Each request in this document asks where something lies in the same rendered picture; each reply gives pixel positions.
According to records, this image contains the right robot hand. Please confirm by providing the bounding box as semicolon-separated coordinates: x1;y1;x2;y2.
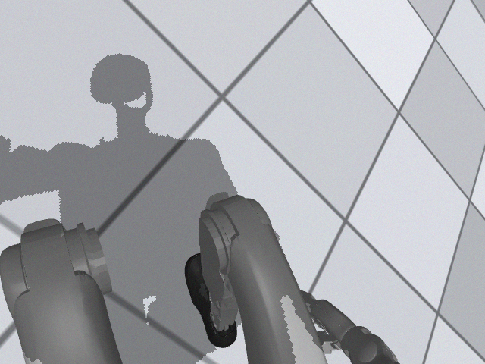
301;290;356;354

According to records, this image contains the right robot foot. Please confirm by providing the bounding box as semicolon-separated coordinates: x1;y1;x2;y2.
185;253;237;348

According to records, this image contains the right robot arm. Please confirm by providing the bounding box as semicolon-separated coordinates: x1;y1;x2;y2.
340;326;400;364

